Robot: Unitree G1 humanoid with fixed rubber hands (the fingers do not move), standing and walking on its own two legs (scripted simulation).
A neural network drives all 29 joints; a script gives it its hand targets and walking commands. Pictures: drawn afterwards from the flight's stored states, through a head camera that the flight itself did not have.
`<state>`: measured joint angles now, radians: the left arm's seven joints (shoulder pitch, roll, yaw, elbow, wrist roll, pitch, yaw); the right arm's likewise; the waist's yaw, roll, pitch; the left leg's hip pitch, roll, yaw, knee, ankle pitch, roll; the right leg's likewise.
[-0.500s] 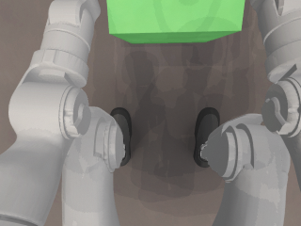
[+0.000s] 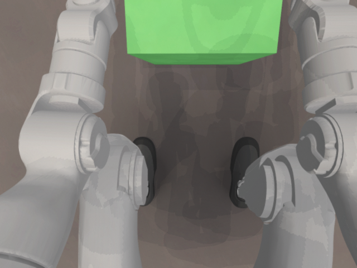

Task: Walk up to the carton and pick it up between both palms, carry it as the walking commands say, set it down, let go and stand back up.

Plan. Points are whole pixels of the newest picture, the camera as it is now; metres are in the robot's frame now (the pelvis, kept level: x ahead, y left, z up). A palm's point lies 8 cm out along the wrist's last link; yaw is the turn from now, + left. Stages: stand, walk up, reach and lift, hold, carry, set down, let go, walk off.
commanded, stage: reach and lift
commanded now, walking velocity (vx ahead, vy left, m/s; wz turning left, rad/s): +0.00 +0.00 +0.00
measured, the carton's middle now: (199, 3) +0.55 +0.00 -0.24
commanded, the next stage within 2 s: none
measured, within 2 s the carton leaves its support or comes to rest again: leaves its support in 0.04 s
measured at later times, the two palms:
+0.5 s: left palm out of the picture +0.55 +0.15 -0.08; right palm out of the picture +0.56 -0.15 -0.08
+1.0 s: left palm out of the picture +0.53 +0.15 -0.01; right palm out of the picture +0.54 -0.15 -0.02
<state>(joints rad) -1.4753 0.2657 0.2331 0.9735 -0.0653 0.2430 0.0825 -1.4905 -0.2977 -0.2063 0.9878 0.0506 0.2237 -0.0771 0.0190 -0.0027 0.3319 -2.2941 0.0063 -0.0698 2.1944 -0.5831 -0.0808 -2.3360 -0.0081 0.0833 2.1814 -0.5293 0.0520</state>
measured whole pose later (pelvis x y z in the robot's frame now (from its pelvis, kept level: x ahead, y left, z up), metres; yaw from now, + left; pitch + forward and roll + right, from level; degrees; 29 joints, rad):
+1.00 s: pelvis +0.01 +0.00 +0.09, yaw -1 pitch +48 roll +2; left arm -1.21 0.05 0.48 0.65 0.18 0.38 0.06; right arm -1.25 -0.09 -0.42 0.72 -0.19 0.37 -0.07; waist 0.03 -0.01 -0.04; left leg -2.18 -0.01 -0.07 1.89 -0.54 -0.08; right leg -2.22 0.01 0.09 1.87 -0.48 0.06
